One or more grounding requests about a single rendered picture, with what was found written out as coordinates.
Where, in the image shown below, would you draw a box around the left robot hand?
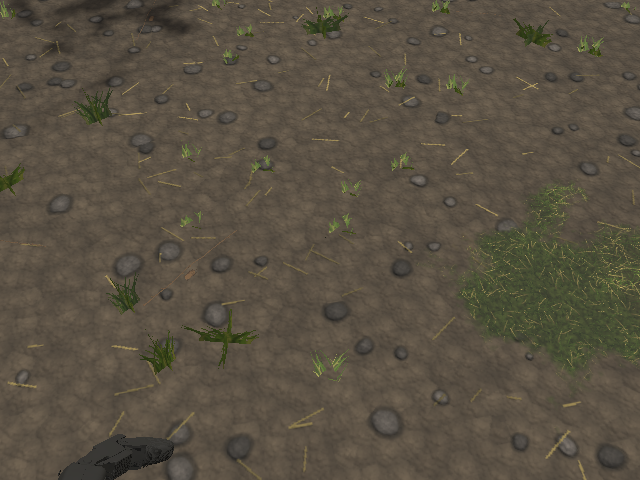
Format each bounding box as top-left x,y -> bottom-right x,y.
58,434 -> 174,480

